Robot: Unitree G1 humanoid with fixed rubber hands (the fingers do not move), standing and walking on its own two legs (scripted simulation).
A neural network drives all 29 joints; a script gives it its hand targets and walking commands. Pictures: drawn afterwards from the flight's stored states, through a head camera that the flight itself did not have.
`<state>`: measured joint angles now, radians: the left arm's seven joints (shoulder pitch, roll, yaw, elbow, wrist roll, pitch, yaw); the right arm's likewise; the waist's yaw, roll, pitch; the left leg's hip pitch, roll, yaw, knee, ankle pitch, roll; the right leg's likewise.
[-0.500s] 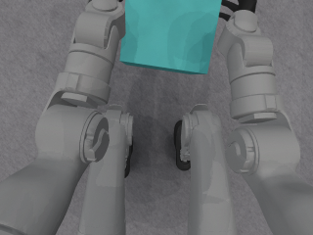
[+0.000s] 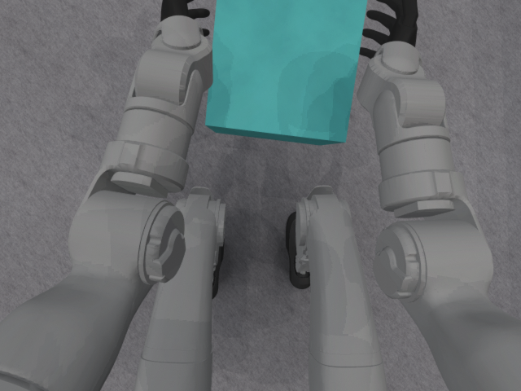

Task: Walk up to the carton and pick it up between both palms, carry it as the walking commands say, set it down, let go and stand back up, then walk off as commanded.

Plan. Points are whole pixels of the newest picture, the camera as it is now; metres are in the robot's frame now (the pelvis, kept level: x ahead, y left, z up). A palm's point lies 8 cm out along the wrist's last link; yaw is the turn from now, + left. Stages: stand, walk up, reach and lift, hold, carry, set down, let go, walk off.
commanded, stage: reach and lift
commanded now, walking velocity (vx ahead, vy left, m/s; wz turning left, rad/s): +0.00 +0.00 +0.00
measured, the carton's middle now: (282, 46) +0.57 -0.03 -0.12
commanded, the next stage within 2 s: none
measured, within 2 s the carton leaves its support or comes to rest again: neither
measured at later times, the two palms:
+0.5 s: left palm (163, 0) +0.52 +0.10 +0.05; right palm (428, 39) +0.50 -0.15 +0.04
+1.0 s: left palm out of the picture +0.50 +0.11 +0.12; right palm (480, 10) +0.48 -0.15 +0.11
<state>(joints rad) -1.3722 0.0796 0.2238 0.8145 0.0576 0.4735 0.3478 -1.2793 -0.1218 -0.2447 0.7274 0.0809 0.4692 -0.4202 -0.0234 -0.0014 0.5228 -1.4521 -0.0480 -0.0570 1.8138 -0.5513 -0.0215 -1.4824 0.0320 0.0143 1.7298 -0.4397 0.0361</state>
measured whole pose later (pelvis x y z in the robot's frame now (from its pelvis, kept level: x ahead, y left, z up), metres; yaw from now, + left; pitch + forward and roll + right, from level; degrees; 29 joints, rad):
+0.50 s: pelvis +0.00 -0.01 +0.05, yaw +0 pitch +6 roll -1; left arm -1.30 0.06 0.22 0.80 0.06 0.49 0.35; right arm -1.20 -0.10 -0.23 0.72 0.08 0.48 -0.42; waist -0.02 0.00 0.52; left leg -1.22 -0.05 -0.06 1.61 -0.50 -0.03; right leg -1.25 0.03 0.01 1.54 -0.40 0.02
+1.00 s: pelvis +0.00 +0.00 +0.11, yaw +1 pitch +2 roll -2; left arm -1.23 0.03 0.23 0.81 0.09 0.48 0.35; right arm -1.13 -0.06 -0.27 0.72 0.07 0.49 -0.42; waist -0.02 0.00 0.49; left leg -1.00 -0.05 -0.08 1.38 -0.42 -0.02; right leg -1.02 0.03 0.02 1.30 -0.32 0.02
